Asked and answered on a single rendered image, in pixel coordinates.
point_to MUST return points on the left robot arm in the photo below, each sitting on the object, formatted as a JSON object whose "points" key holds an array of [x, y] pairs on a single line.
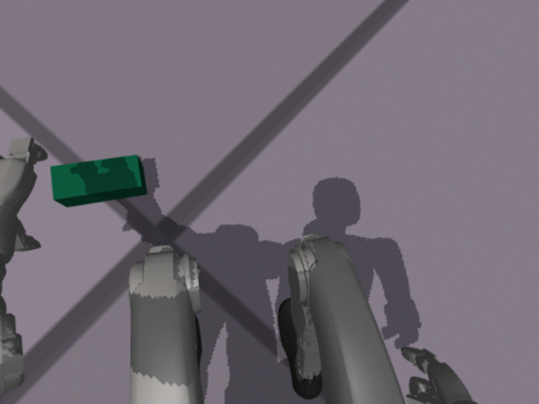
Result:
{"points": [[11, 350]]}

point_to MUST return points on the right robot hand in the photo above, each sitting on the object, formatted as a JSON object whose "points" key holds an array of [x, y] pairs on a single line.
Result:
{"points": [[443, 386]]}

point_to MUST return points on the right robot foot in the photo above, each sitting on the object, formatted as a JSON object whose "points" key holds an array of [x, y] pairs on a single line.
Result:
{"points": [[305, 388]]}

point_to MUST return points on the carton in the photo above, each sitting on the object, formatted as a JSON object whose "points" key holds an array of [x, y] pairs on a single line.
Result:
{"points": [[96, 181]]}

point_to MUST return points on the left robot hand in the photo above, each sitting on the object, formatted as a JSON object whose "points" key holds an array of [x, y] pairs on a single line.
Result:
{"points": [[17, 179]]}

